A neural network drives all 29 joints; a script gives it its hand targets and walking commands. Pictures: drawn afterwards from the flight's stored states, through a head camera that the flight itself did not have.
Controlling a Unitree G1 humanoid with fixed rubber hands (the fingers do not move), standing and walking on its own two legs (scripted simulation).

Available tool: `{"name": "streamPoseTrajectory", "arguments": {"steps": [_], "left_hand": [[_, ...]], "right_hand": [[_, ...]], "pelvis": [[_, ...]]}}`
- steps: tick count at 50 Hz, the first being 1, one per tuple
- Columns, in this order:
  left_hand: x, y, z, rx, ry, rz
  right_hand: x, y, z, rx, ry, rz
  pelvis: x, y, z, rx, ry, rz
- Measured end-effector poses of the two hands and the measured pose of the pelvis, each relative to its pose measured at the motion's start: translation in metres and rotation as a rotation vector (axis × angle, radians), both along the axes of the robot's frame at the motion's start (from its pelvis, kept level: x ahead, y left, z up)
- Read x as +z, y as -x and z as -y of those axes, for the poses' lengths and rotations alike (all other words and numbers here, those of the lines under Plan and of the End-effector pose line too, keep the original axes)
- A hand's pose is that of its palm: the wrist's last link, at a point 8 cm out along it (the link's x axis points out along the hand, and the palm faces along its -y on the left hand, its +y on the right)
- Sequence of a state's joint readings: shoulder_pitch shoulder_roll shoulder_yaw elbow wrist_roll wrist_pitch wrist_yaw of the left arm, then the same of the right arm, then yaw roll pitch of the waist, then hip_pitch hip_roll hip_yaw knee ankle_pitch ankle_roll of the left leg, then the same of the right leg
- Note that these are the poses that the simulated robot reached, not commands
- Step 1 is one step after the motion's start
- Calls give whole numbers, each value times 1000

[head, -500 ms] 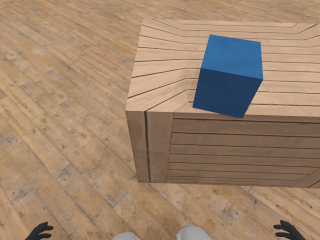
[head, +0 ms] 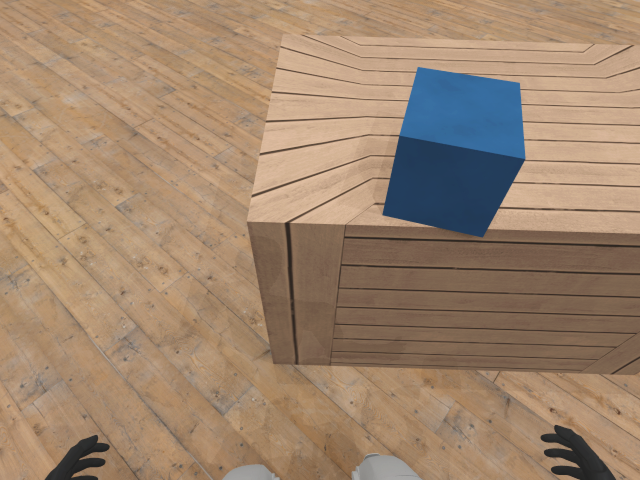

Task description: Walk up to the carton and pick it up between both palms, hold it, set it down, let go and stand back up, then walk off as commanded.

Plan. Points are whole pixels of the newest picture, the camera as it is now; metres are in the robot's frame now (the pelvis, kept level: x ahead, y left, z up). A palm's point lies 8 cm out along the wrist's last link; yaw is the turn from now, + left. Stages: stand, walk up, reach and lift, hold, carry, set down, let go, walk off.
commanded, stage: walk up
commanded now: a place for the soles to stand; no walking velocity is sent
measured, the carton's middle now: (449, 150) +0.64 -0.23 +0.03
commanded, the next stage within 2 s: none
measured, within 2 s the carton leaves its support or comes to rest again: neither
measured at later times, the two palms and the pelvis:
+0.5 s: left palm out of the picture +0.10 +0.32 -0.07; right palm out of the picture +0.12 -0.33 -0.06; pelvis -0.01 +0.00 +0.00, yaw -1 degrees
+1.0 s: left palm out of the picture +0.11 +0.31 -0.07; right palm out of the picture +0.11 -0.33 -0.06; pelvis -0.01 -0.01 +0.00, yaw -1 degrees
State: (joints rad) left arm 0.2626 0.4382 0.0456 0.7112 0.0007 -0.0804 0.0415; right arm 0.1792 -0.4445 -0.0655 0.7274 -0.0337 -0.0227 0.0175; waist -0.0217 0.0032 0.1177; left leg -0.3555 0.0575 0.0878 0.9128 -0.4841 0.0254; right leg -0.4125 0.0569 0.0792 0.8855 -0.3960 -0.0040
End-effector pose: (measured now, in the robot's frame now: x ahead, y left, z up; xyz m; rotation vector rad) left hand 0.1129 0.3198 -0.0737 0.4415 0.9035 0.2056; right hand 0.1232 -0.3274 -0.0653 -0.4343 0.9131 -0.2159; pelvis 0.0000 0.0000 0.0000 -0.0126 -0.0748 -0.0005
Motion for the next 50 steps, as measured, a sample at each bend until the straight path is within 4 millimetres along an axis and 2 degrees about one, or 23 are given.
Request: {"name": "streamPoseTrajectory", "arguments": {"steps": [8,13,18,25,29,33,37,42,46,50], "left_hand": [[1,-7,9,-7,-1,-2],[2,-4,5,-2,-9,8],[2,-3,7,-6,-6,19],[2,8,5,-7,-10,0],[2,4,0,-9,-5,14],[1,-1,3,-18,1,12],[2,0,9,-21,0,6],[4,2,4,-18,-9,15],[3,-1,4,-20,-1,34],[2,1,11,-26,6,37]], "right_hand": [[-1,-2,8,-4,-3,-14],[1,-7,4,1,-5,15],[1,-1,6,2,-3,20],[1,2,6,-14,-7,16],[1,9,0,-14,-2,16],[0,17,3,-20,-2,-5],[-1,14,8,-20,-5,-7],[1,8,4,-22,-8,14],[3,10,1,-12,-6,28],[4,13,7,-12,-4,32]], "pelvis": [[1,-5,8,-5,-5,-7],[0,-1,5,-4,-2,-1],[0,3,7,-6,-4,4],[0,7,5,-12,-5,9],[0,8,-1,-11,2,10],[0,6,1,-17,4,5],[1,5,7,-19,-1,4],[1,8,3,-17,3,8],[0,11,2,-16,3,14],[0,14,7,-18,-3,18]]}}
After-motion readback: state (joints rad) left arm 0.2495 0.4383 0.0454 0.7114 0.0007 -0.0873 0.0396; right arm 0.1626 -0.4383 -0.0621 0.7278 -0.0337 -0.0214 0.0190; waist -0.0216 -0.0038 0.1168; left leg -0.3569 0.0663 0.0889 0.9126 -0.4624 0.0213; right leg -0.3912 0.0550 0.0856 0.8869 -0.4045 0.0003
